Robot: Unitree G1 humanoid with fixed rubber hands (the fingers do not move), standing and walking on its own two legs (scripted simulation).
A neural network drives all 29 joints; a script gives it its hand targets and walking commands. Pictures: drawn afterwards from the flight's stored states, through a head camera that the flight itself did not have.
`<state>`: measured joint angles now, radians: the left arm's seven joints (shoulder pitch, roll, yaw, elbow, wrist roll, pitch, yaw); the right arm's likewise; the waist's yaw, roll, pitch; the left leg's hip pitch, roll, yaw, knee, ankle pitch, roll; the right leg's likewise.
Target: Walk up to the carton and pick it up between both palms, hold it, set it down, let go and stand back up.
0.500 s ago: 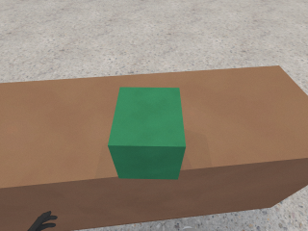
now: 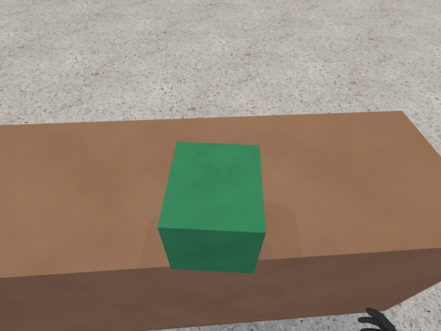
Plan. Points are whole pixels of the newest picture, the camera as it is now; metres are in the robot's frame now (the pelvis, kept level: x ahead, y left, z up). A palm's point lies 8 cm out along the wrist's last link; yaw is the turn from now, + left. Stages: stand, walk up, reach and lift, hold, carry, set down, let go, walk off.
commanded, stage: walk up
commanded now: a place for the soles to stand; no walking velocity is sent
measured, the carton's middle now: (215, 207) +0.39 +0.02 -0.03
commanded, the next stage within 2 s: reach and lift in 1.24 s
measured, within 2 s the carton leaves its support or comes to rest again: neither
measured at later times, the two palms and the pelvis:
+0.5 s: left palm out of the picture +0.09 +0.29 -0.11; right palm out of the picture +0.06 -0.30 -0.12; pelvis +0.00 -0.01 +0.01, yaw +1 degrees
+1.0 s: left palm out of the picture +0.08 +0.29 -0.11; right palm out of the picture +0.11 -0.30 -0.11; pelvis +0.02 -0.01 +0.01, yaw +1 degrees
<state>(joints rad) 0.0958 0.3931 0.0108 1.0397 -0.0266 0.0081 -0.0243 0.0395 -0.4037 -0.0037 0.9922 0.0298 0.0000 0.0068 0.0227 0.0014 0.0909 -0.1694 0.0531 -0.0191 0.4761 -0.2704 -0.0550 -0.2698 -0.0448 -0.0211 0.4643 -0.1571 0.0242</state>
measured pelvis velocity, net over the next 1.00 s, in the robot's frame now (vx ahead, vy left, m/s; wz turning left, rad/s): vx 0.02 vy -0.01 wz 0.02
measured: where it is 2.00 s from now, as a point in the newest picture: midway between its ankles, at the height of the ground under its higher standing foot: outside the picture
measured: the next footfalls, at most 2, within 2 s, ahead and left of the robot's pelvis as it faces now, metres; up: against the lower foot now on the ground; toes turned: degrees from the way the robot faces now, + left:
none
